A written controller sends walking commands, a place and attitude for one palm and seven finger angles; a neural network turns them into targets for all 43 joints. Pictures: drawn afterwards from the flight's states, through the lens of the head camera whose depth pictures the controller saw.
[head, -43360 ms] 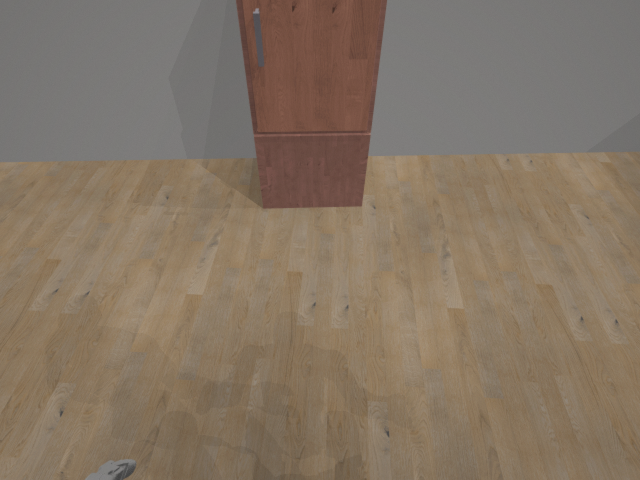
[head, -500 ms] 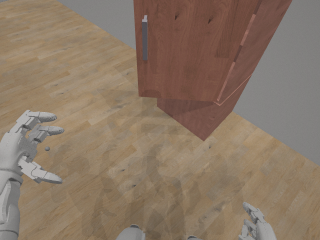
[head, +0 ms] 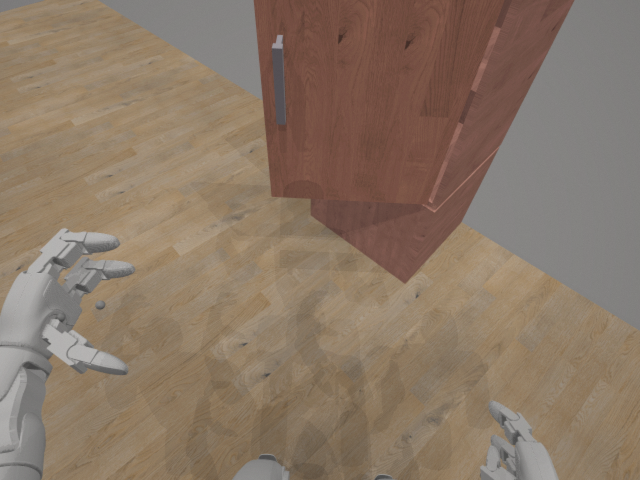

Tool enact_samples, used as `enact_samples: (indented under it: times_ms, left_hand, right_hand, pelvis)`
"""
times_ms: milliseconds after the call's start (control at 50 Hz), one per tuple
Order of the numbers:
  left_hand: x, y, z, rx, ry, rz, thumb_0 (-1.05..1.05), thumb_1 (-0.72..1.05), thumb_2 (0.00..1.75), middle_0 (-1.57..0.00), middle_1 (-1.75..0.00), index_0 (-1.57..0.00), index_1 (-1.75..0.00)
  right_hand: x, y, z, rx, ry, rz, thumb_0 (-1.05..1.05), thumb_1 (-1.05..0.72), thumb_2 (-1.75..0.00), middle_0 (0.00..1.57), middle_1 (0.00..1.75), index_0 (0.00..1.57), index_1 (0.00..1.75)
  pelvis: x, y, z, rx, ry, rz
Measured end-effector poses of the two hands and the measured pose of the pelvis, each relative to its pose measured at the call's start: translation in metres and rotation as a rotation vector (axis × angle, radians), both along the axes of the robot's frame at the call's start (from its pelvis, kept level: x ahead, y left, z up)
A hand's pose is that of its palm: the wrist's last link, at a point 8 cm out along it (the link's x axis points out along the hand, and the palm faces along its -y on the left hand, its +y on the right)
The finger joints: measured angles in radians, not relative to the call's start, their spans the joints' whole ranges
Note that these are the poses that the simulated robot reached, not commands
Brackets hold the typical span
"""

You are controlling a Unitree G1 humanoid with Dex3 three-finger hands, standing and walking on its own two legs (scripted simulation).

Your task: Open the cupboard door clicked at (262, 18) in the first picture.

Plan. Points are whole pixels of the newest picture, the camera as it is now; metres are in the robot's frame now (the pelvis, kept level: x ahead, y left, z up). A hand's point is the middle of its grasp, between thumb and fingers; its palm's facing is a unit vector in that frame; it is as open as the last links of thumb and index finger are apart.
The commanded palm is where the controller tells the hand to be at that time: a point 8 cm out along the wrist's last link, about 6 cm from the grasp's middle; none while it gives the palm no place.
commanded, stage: move the hooked fingers beside the handle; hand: left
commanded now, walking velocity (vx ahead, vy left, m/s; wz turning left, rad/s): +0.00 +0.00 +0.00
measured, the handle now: (280, 81) +0.79 +0.13 +0.06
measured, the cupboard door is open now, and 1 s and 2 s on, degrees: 41 41 41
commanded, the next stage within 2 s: none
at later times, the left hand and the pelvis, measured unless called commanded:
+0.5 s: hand (163, 220) +0.41 +0.24 +0.07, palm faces +0.00 -1.00 +0.01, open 14.0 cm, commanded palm +0.40 +0.29 +0.07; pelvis +0.00 +0.00 -0.01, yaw -1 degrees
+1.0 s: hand (192, 155) +0.54 +0.24 +0.07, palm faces +0.03 -1.00 +0.00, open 14.0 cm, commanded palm +0.54 +0.27 +0.06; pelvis +0.00 +0.01 -0.02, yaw -3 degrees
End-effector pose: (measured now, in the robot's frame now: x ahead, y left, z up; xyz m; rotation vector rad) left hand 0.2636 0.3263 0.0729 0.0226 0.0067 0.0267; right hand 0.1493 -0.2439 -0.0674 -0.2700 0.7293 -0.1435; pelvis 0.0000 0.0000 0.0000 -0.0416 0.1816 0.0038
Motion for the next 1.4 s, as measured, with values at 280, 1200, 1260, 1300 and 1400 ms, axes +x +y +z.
enact_samples:
  times_ms: [280, 1200, 1260, 1300, 1400]
  left_hand:
    - [0.042, -0.009, -0.010, -0.029, -0.009, 0.003, -0.01, -0.50, 0.30, -0.30, -1.20, -0.30, -1.20]
    - [0.302, -0.051, 0.000, -0.039, 0.040, -0.018, -0.01, -0.50, 0.30, -0.30, -1.20, -0.30, -1.20]
    - [0.318, -0.058, -0.001, -0.029, 0.040, -0.017, -0.01, -0.50, 0.30, -0.30, -1.20, -0.30, -1.20]
    - [0.329, -0.062, -0.002, -0.021, 0.032, -0.015, -0.01, -0.50, 0.30, -0.30, -1.20, -0.30, -1.20]
    - [0.356, -0.072, -0.007, -0.032, 0.029, -0.011, -0.01, -0.50, 0.30, -0.30, -1.20, -0.30, -1.20]
  right_hand:
    - [-0.005, -0.006, -0.014, -0.034, 0.050, 0.013, 0.01, -0.91, -0.90, 0.20, 0.30, 0.20, 0.30]
    - [-0.202, 0.002, -0.038, -0.069, 0.746, -0.310, 0.00, -0.91, -0.90, 0.20, 0.30, 0.20, 0.30]
    - [-0.210, 0.008, -0.037, -0.072, 0.772, -0.320, 0.00, -0.91, -0.90, 0.20, 0.30, 0.20, 0.30]
    - [-0.217, 0.012, -0.037, -0.073, 0.792, -0.331, 0.00, -0.91, -0.90, 0.20, 0.30, 0.20, 0.30]
    - [-0.234, 0.024, -0.036, -0.070, 0.845, -0.369, 0.00, -0.91, -0.90, 0.20, 0.30, 0.20, 0.30]
  pelvis:
    - [-0.009, -0.004, -0.008, -0.006, 0.020, 0.019]
    - [0.004, 0.016, -0.032, -0.050, 0.283, -0.037]
    - [0.003, 0.018, -0.036, -0.057, 0.306, -0.037]
    - [0.003, 0.019, -0.038, -0.060, 0.324, -0.039]
    - [0.005, 0.022, -0.045, -0.070, 0.363, -0.049]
